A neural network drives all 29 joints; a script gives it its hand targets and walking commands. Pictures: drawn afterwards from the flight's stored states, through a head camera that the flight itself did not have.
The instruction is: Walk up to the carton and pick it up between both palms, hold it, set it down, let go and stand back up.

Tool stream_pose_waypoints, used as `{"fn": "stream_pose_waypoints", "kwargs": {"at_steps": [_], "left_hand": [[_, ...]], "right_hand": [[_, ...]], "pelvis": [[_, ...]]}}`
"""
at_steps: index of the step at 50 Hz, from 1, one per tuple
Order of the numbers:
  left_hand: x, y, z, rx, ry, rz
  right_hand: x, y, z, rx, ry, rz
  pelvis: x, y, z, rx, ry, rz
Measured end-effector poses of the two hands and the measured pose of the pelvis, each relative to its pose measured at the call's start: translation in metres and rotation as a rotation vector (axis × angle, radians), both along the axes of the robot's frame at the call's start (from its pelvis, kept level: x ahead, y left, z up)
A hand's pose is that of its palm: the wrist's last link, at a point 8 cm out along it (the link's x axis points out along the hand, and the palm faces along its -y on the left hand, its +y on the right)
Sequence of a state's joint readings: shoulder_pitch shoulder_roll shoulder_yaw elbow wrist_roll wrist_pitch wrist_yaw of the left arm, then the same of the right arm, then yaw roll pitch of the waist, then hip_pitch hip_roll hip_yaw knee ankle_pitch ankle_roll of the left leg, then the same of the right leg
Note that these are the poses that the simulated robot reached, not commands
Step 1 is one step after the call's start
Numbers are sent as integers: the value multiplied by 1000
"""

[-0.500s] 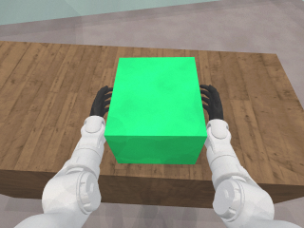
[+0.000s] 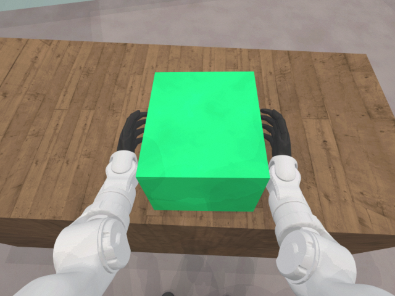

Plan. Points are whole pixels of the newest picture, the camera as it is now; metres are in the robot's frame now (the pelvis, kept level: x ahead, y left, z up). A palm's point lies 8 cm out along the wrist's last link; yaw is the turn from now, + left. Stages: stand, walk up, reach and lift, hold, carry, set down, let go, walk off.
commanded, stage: set down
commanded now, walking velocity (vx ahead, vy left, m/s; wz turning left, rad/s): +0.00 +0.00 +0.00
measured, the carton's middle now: (203, 141) +0.45 +0.01 -0.03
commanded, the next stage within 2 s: none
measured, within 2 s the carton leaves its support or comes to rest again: rests again in 0.60 s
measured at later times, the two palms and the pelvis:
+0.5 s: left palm (128, 147) +0.41 +0.17 +0.00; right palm (278, 151) +0.40 -0.15 +0.01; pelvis -0.01 +0.00 +0.00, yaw +0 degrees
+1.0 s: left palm (129, 149) +0.41 +0.17 -0.01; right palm (278, 153) +0.40 -0.15 +0.01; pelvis +0.00 +0.00 +0.00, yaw +1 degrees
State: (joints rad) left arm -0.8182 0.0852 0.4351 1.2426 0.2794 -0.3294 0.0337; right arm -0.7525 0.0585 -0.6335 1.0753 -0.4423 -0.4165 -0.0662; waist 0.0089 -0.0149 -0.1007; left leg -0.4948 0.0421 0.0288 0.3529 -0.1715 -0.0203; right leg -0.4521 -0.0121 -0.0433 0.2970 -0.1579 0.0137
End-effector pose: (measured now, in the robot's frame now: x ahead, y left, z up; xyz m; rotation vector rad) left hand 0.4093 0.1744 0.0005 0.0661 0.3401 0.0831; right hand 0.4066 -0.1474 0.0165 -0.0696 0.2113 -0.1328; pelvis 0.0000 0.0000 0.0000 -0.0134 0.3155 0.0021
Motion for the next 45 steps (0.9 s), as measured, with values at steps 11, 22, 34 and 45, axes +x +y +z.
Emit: {"fn": "stream_pose_waypoints", "kwargs": {"at_steps": [11, 22, 34, 45], "left_hand": [[1, 0, -2, -2, -12, 1], [0, 0, -4, 0, -21, -1], [0, -1, -4, 2, -25, -2], [0, 0, -6, 0, -34, -3]], "right_hand": [[0, 0, -4, 9, -10, -2], [-2, 0, -6, 8, -16, -4], [-3, -1, -9, -3, -13, -2], [-4, -1, -10, -5, -13, -2]], "pelvis": [[-2, 0, -1, 1, 18, 4], [-6, 1, -2, -1, 28, 3], [-4, 1, -2, 0, 27, 5], [-4, 0, -1, 1, 14, 9]]}}
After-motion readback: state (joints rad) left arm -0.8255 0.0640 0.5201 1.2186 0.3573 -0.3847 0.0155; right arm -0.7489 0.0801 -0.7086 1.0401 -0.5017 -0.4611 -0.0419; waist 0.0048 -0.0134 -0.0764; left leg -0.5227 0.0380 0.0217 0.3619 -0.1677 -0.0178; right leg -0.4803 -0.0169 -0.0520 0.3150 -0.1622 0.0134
